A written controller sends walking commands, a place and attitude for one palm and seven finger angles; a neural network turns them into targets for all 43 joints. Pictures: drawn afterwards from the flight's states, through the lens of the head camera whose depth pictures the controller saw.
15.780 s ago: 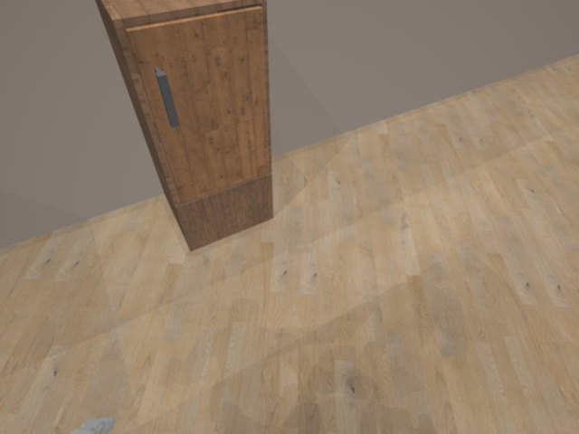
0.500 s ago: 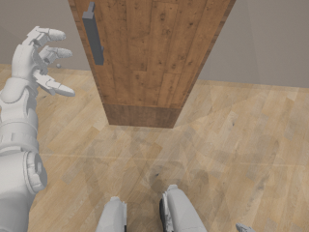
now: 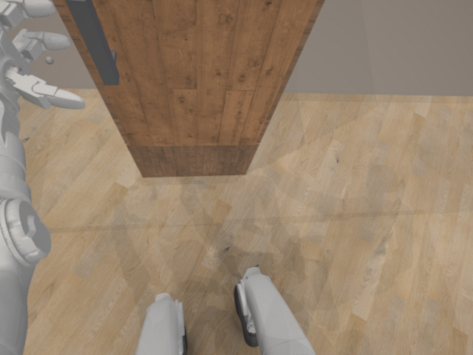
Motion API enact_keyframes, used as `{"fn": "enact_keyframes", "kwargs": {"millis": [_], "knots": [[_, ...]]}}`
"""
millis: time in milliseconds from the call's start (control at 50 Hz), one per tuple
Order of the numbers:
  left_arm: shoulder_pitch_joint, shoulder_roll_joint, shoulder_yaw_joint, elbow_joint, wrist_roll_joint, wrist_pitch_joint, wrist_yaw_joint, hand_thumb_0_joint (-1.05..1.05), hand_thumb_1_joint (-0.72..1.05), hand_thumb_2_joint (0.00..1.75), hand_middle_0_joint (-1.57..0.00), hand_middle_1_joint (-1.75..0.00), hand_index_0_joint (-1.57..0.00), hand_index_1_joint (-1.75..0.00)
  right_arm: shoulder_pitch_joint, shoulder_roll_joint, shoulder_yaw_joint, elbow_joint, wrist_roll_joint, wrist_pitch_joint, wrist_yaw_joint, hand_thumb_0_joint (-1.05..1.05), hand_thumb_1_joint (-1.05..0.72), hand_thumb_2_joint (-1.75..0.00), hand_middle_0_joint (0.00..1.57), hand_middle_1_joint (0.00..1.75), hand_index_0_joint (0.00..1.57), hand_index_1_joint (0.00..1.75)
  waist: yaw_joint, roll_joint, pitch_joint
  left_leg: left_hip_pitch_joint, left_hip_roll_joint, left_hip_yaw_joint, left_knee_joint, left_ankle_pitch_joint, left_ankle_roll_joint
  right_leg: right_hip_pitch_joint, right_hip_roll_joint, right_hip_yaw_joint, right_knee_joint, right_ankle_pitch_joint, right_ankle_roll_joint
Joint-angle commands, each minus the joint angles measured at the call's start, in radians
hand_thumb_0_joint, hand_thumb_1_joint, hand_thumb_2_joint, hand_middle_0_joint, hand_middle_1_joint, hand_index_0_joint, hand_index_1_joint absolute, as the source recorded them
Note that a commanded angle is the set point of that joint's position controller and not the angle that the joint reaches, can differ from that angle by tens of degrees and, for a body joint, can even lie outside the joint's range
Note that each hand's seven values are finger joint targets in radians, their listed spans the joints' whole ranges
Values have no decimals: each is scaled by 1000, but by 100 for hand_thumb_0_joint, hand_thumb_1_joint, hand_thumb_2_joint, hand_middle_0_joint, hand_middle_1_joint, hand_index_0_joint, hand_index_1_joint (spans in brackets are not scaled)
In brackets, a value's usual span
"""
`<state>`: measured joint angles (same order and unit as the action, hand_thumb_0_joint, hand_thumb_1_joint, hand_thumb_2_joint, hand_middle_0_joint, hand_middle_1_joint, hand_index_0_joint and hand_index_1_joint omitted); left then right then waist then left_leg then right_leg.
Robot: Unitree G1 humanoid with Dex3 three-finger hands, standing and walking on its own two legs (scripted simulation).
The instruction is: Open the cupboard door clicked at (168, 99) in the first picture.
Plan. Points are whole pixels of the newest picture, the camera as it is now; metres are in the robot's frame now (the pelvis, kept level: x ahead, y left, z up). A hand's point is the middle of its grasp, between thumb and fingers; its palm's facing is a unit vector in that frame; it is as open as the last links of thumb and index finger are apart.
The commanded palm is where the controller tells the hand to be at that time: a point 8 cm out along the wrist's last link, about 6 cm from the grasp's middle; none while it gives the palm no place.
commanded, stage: move the hooked fingers beside the handle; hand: left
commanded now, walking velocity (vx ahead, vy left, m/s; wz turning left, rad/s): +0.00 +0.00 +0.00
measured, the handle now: (98, 33) +0.59 +0.13 +0.08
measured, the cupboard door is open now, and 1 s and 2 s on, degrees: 0 0 0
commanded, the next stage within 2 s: slide the fingers in behind the handle in 0.56 s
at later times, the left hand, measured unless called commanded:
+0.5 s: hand (45, 68) +0.54 +0.20 +0.08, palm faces -0.08 -1.00 -0.02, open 14.0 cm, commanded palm +0.53 +0.24 +0.07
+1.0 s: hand (68, 64) +0.54 +0.17 +0.08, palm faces -0.09 -1.00 -0.02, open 14.0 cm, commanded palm +0.53 +0.21 +0.07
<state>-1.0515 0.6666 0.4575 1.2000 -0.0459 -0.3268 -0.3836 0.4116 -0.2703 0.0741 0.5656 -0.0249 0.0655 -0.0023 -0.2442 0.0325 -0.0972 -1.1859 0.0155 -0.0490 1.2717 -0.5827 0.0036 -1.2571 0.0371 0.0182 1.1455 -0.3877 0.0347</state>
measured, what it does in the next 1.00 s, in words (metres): stands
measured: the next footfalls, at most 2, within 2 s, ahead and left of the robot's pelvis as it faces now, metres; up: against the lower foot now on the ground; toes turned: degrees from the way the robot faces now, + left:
none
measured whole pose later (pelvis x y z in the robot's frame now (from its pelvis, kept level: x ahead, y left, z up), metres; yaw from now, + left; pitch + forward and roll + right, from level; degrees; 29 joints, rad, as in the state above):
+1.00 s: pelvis +0.00 +0.00 +0.00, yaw +1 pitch +27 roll -3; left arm -1.01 0.55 0.38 1.16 -0.06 -0.36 -0.32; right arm 0.39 -0.26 0.06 0.58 -0.03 0.07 0.01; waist -0.22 0.03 -0.11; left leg -1.15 0.01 -0.07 1.26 -0.58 0.00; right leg -1.21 0.03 0.00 1.14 -0.40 0.03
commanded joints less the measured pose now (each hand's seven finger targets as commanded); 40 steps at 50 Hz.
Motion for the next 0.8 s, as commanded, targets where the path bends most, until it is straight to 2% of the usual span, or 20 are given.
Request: {"fn": "enact_keyframes", "kwargs": {"millis": [0,40,80,140,200,260,280,300,320,340,400,480,520,580,620,660,680,700,740,780], "knots": [[-438,251,21,-280,-37,-76,-6,0,-50,30,-30,-120,-30,-120,180,-201,-78,-42,-2,-8,-10,0,-90,-90,20,30,20,30,14,181,-626,372,1,-5,-153,472,23,398,8,-52,-90,263,-59],[-441,252,25,-281,-40,-77,-4,0,-50,30,-30,-120,-30,-120,182,-201,-80,-30,-3,-9,-9,0,-90,-90,20,30,20,30,14,192,-646,392,1,-12,-152,500,16,403,6,-54,-88,277,-57],[-397,215,5,-258,-40,-70,-5,0,-50,30,-30,-120,-30,-120,180,-197,-82,-27,-2,-7,-7,0,-90,-90,20,30,20,30,14,171,-615,388,0,-7,-156,498,17,403,6,-56,-97,277,-56],[-403,172,-31,-301,-40,-78,-5,0,-50,30,-30,-120,-30,-120,177,-194,-86,-22,-4,-5,-5,0,-90,-90,20,30,20,30,20,228,-630,469,6,-22,-159,572,2,360,5,-68,-91,283,-61],[-374,100,-63,-263,-55,-71,3,0,-50,30,-30,-120,-30,-120,174,-190,-89,-19,-4,0,-4,0,-90,-90,20,30,20,30,9,190,-569,481,8,-29,-162,599,-2,325,9,-79,-101,274,-63],[-379,137,-38,-226,-46,-66,19,0,-50,30,-30,-120,-30,-120,165,-192,-85,-22,-5,4,-5,0,-90,-90,20,30,20,30,13,147,-533,396,-1,-16,-165,512,7,368,6,-68,-103,264,-60],[-369,122,-51,-213,-41,-65,22,0,-50,30,-30,-120,-30,-120,157,-187,-83,-28,-3,4,-5,0,-90,-90,20,30,20,30,12,142,-517,373,-5,-6,-166,481,12,377,6,-63,-107,257,-59],[-401,156,-27,-258,-42,-83,28,0,-50,30,-30,-120,-30,-120,155,-187,-81,-33,-6,1,-7,0,-90,-90,20,30,20,30,18,170,-533,379,-6,-7,-162,493,11,384,4,-63,-96,270,-65],[-401,157,-32,-260,-36,-92,30,0,-50,30,-30,-120,-30,-120,152,-186,-82,-32,-7,1,-5,0,-90,-90,20,30,20,30,20,177,-564,397,-6,-9,-163,499,8,393,5,-60,-97,274,-63],[-373,178,-11,-248,-33,-98,32,0,-50,30,-30,-120,-30,-120,150,-186,-83,-37,-6,2,-5,0,-90,-90,20,30,20,30,30,153,-569,376,-8,-6,-158,497,10,415,4,-57,-93,280,-63],[-397,139,-47,-273,-40,-115,25,0,-50,30,-30,-120,-30,-120,140,-183,-83,-44,-3,1,-5,0,-90,-90,20,30,20,30,19,171,-564,399,-7,-11,-159,507,10,398,6,-60,-90,279,-66],[-398,162,-35,-238,-43,-96,15,0,-50,30,-30,-120,-30,-120,133,-189,-79,-42,1,5,-8,0,-90,-90,20,30,20,30,13,141,-552,349,-8,-3,-157,450,16,413,4,-55,-96,259,-58],[-414,172,-36,-253,-40,-100,11,0,-50,30,-30,-120,-30,-120,134,-190,-79,-40,1,3,-10,0,-90,-90,20,30,20,30,16,168,-577,373,-8,-10,-158,463,12,402,3,-56,-90,258,-61],[-424,154,-49,-245,-42,-98,11,0,-50,30,-30,-120,-30,-120,136,-189,-79,-32,0,0,-9,0,-90,-90,20,30,20,30,10,168,-570,376,-7,-13,-156,454,12,388,4,-58,-94,245,-60],[-427,141,-50,-255,-50,-101,10,0,-50,30,-30,-120,-30,-120,141,-190,-82,-30,-2,-2,-9,0,-90,-90,20,30,20,30,11,176,-598,404,-6,-19,-156,478,8,381,5,-63,-90,249,-61],[-420,146,-46,-227,-47,-90,12,0,-50,30,-30,-120,-30,-120,145,-191,-80,-26,-1,-2,-9,0,-90,-90,20,30,20,30,8,148,-578,371,-7,-17,-156,454,11,388,4,-61,-93,241,-60],[-425,121,-66,-223,-46,-85,13,0,-50,30,-30,-120,-30,-120,144,-189,-80,-27,-1,-3,-9,0,-90,-90,20,30,20,30,0,149,-561,362,-9,-11,-158,433,16,384,5,-58,-101,233,-58],[-430,109,-67,-240,-52,-90,16,0,-50,30,-30,-120,-30,-120,149,-187,-79,-29,-3,-6,-9,0,-90,-90,20,30,20,30,2,167,-570,374,-10,-13,-157,445,15,378,5,-62,-96,237,-63],[-429,150,-42,-229,-40,-87,27,0,-50,30,-30,-120,-30,-120,153,-191,-78,-23,-5,-3,-9,0,-90,-90,20,30,20,30,10,165,-573,364,-8,-16,-161,438,11,380,3,-62,-94,228,-62],[-419,120,-59,-228,-40,-84,34,0,-50,30,-30,-120,-30,-120,152,-186,-79,-28,-5,-6,-5,0,-90,-90,20,30,20,30,10,154,-568,347,-12,-7,-160,417,16,393,4,-56,-102,224,-60]]}}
